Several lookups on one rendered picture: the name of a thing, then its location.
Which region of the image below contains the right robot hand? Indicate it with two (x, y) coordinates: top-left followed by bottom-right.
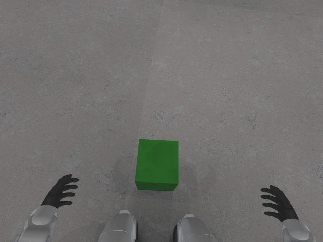
(261, 185), (299, 222)

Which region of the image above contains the left robot hand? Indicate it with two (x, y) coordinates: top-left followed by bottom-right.
(41, 174), (79, 208)

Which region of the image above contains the carton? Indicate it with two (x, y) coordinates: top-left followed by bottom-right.
(135, 139), (179, 191)

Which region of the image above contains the robot right thigh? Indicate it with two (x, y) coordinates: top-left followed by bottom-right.
(177, 217), (217, 242)

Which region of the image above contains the robot left forearm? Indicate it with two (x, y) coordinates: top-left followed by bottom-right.
(15, 205), (58, 242)

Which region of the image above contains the robot right forearm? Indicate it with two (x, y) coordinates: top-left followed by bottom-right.
(281, 219), (316, 242)

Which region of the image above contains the right robot shin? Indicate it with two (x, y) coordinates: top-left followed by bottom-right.
(183, 214), (194, 219)

